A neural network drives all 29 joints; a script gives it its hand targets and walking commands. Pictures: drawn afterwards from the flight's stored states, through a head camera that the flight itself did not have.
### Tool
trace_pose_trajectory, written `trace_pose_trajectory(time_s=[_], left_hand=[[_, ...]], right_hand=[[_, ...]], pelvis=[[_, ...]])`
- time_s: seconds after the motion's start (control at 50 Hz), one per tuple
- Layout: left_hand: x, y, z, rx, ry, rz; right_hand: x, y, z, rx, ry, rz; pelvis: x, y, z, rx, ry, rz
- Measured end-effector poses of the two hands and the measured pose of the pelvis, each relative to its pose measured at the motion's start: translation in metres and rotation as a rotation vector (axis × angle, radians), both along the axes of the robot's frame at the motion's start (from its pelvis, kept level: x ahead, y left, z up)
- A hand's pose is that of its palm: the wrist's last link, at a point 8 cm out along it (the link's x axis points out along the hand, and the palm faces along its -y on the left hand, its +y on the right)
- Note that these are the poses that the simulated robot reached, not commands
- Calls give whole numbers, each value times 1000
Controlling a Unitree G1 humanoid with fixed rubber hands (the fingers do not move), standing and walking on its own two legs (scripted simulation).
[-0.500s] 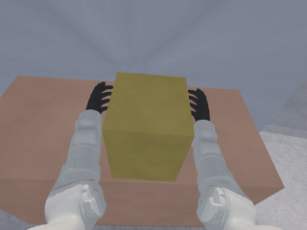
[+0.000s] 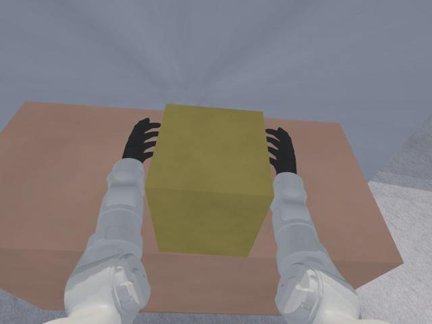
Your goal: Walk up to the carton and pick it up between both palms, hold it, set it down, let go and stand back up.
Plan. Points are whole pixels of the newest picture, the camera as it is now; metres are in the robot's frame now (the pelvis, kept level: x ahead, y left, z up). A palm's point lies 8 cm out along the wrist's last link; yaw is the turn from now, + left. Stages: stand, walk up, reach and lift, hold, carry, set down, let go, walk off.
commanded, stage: set down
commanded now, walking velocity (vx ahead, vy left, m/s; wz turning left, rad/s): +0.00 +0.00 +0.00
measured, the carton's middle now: (208, 184) +0.40 +0.02 +0.01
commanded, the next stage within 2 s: none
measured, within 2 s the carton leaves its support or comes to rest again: neither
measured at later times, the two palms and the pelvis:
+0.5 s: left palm (135, 159) +0.41 +0.17 +0.08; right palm (285, 171) +0.39 -0.13 +0.08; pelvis +0.00 +0.00 +0.00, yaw +0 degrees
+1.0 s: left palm (135, 159) +0.41 +0.17 +0.08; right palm (285, 171) +0.39 -0.13 +0.08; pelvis +0.00 +0.00 +0.00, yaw +0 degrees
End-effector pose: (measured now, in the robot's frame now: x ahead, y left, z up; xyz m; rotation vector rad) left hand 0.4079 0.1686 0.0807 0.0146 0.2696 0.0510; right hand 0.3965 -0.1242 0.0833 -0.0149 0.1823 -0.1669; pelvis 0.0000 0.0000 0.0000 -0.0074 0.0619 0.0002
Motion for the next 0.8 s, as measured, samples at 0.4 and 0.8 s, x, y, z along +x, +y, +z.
trace_pose_trajectory(time_s=[0.4,0.8], left_hand=[[-1,-2,-2,-1,-12,-2],[-1,-2,-2,-5,-15,-4]], right_hand=[[-2,-2,-3,-15,-10,1],[-3,-2,-3,-21,-10,4]], pelvis=[[-2,-2,0,2,-2,1],[-3,0,0,1,-2,2]])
